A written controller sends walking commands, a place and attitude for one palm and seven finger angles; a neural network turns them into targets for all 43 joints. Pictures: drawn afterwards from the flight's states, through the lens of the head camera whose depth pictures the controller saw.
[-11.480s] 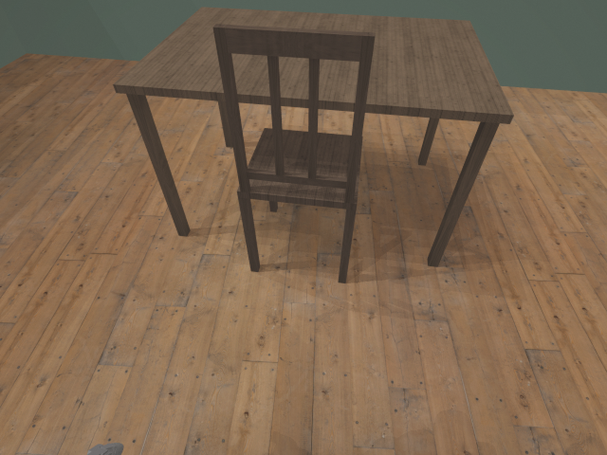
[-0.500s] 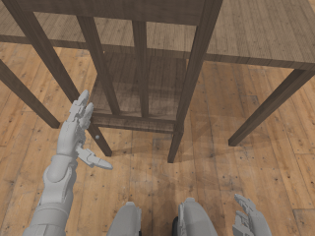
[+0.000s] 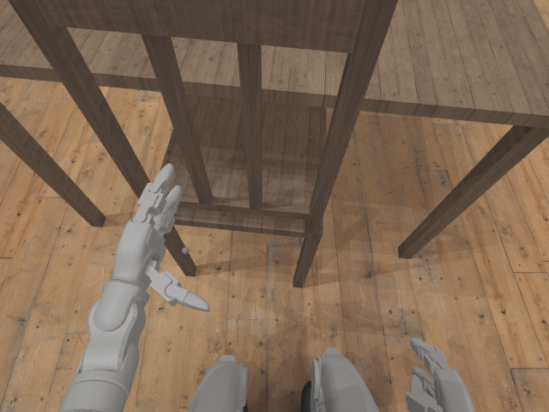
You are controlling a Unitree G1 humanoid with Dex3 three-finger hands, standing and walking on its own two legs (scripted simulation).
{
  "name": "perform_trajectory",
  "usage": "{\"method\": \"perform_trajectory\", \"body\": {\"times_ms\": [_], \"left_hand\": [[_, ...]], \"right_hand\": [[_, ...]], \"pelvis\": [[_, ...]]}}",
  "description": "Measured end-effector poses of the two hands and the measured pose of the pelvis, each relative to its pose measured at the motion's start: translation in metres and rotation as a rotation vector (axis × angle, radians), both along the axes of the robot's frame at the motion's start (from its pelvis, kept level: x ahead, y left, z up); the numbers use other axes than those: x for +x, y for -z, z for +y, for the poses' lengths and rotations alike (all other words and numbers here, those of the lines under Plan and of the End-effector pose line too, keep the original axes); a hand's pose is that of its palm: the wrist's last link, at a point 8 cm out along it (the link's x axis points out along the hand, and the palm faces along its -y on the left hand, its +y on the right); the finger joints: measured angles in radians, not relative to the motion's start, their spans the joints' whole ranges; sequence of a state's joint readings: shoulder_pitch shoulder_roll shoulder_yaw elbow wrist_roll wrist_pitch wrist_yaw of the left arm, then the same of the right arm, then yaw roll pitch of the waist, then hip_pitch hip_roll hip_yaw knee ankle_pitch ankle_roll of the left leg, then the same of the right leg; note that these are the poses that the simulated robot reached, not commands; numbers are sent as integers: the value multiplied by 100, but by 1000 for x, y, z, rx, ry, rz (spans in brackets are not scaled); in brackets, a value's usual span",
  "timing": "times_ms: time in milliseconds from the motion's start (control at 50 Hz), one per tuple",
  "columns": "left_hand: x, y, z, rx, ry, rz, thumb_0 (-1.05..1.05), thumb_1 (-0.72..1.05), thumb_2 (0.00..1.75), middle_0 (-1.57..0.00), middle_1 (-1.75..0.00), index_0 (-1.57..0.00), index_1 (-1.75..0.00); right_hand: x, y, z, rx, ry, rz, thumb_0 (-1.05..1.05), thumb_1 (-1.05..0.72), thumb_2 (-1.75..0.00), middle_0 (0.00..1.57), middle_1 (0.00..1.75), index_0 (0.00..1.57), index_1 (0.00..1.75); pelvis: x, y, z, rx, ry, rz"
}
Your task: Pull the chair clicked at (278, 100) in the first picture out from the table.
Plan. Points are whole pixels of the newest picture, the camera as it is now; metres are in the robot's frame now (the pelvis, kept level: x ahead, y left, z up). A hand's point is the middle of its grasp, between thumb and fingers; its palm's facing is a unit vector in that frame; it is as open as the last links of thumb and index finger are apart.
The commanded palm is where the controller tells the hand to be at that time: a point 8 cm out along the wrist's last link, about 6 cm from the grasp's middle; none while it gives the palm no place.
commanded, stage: aim the fingers beside a spindle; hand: left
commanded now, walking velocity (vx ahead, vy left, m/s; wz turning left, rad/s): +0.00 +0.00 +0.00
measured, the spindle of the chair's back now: (188, 140) +0.50 +0.15 +0.05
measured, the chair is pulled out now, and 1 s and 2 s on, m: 0.00 0.00 0.00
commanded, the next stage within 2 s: push the fingers through the gap in 0.82 s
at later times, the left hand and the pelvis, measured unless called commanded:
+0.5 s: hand (178, 241) +0.35 +0.15 +0.01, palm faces -0.08 -1.00 -0.05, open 16.9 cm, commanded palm +0.32 +0.20 +0.02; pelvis +0.00 +0.00 +0.00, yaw +0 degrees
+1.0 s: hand (177, 241) +0.35 +0.15 +0.01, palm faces -0.09 -0.99 -0.05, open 16.9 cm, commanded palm +0.34 +0.20 +0.02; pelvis +0.00 +0.00 +0.00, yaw +0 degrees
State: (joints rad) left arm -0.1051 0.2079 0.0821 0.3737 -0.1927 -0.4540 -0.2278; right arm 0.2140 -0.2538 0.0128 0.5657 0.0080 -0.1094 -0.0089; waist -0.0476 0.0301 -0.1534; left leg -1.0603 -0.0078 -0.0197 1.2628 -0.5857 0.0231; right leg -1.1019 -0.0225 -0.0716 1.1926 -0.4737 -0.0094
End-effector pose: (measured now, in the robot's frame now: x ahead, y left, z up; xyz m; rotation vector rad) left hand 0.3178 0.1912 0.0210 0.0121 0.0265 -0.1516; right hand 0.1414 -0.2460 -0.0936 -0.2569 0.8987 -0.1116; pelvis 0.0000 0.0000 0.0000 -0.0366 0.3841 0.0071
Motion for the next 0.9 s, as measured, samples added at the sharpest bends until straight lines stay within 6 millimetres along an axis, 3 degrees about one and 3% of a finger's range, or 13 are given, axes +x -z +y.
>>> {"method": "perform_trajectory", "body": {"times_ms": [180,280,380,580,780,900], "left_hand": [[10,6,23,44,-89,8,-2,-50,30,-6,-8,-6,-9],[0,0,12,23,-31,13,-2,-50,30,-5,-8,-5,-8],[5,4,1,12,-25,14,-2,-50,30,-6,-8,-6,-8],[8,1,20,48,-82,0,-2,-50,30,-6,-8,-6,-8],[6,8,5,14,-36,23,-2,-50,30,-6,-8,-6,-8],[8,0,11,38,-66,-16,-2,-50,30,-6,-8,-6,-9]], "right_hand": [[-1,3,2,12,-2,2,1,-90,-90,20,30,20,30],[-2,1,5,18,-2,12,1,-90,-90,20,30,20,30],[-1,2,4,9,-8,11,1,-90,-90,20,30,20,30],[-2,2,1,15,0,16,1,-90,-90,20,30,20,30],[-1,1,-2,1,-1,11,1,-90,-90,20,30,20,30],[0,0,-2,7,-1,4,1,-90,-90,20,30,20,30]], "pelvis": [[-2,4,-1,2,8,4],[0,0,2,-3,1,-2],[0,1,2,0,1,1],[0,2,-1,1,6,-1],[1,1,-1,1,2,1],[0,2,-2,3,6,-1]]}}
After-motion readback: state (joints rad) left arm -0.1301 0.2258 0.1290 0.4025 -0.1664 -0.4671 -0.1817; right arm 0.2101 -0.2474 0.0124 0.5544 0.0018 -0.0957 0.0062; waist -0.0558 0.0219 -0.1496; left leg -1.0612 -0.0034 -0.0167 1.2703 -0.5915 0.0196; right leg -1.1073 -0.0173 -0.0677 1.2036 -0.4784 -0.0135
